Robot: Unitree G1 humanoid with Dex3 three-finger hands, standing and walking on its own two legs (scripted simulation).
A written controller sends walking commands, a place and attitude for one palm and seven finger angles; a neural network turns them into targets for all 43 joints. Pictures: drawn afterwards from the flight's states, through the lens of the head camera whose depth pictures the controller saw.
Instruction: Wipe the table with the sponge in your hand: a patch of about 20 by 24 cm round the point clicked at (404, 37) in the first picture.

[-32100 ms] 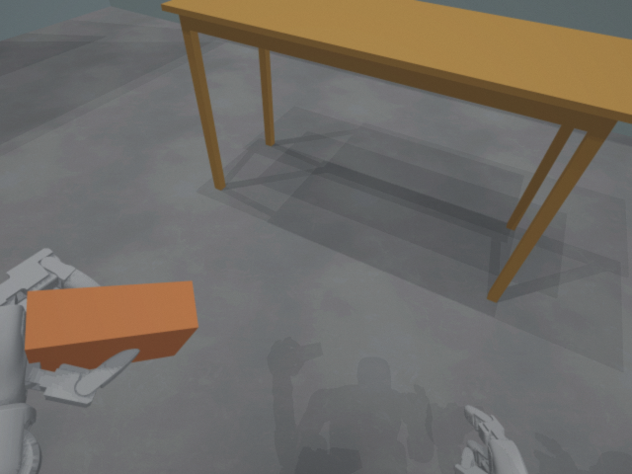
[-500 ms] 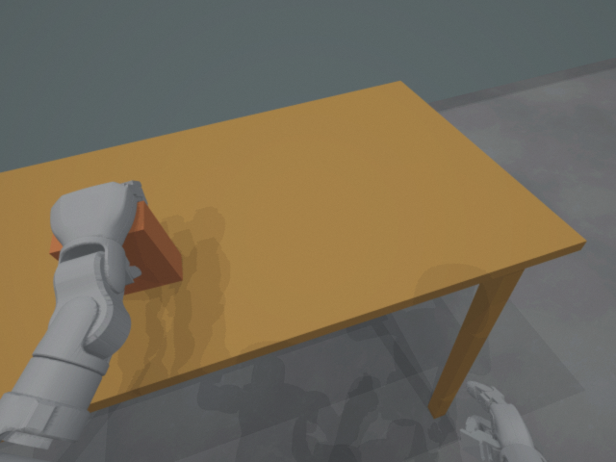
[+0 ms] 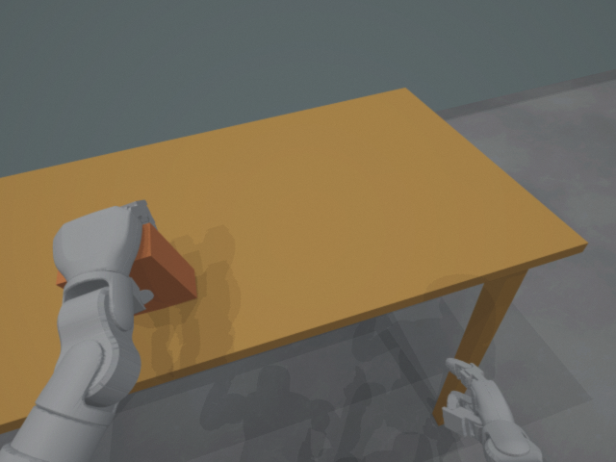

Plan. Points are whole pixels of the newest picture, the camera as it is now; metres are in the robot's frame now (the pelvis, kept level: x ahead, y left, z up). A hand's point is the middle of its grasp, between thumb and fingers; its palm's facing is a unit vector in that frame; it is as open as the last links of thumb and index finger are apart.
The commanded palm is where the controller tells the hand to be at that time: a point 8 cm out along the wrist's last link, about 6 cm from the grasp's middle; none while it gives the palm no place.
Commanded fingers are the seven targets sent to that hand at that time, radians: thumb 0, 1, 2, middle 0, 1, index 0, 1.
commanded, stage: wipe back along the middle lane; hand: left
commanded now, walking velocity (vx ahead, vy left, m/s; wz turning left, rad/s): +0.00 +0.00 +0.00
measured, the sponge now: (143, 282) +0.29 +0.28 +0.10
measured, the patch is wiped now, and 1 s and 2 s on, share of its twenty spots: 0.75 0.80 0.90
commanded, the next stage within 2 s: slide across to the third lane in 0.04 s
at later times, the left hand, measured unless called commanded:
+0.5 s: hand (147, 272) +0.27 +0.24 +0.15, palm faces +0.18 -0.06 -0.98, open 9.0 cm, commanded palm +0.23 +0.21 +0.20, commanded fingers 0.00 0.10 1.30 -1.20 -1.60 -1.20 -1.60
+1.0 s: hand (196, 261) +0.29 +0.19 +0.15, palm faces +0.12 -0.06 -0.99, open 9.1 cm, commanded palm +0.26 +0.18 +0.20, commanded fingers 0.00 0.10 1.30 -1.20 -1.60 -1.20 -1.60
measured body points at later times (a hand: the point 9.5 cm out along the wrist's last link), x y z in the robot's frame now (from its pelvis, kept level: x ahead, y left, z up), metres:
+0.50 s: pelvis -0.01 -0.02 +0.00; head -0.02 -0.07 +0.45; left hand +0.25 +0.24 +0.21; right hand +0.25 -0.20 -0.08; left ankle -0.03 +0.09 -0.74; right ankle -0.03 -0.12 -0.74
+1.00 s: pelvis -0.02 -0.03 +0.00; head -0.05 -0.08 +0.45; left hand +0.28 +0.19 +0.20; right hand +0.23 -0.21 -0.08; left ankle -0.03 +0.09 -0.74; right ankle -0.03 -0.12 -0.74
